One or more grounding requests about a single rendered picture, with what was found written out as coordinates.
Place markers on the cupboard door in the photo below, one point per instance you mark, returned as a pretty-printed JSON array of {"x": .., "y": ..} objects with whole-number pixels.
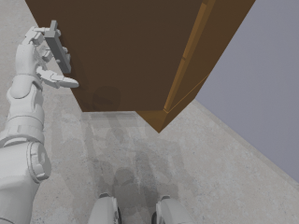
[{"x": 124, "y": 54}]

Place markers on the robot left hand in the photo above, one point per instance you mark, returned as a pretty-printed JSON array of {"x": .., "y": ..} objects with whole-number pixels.
[{"x": 28, "y": 59}]

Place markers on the left robot thigh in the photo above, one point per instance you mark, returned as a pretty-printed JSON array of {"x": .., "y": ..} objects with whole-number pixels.
[{"x": 105, "y": 211}]

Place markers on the right robot shin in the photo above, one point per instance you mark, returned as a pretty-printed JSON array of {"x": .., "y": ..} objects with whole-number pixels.
[{"x": 164, "y": 197}]

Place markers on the robot left forearm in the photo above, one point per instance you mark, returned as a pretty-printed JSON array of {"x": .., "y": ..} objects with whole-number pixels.
[{"x": 25, "y": 120}]

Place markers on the left robot upper arm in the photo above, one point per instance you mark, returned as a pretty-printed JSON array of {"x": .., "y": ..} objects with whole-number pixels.
[{"x": 23, "y": 168}]

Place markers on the handle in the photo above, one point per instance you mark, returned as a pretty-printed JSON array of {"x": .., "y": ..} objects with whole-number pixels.
[{"x": 57, "y": 49}]

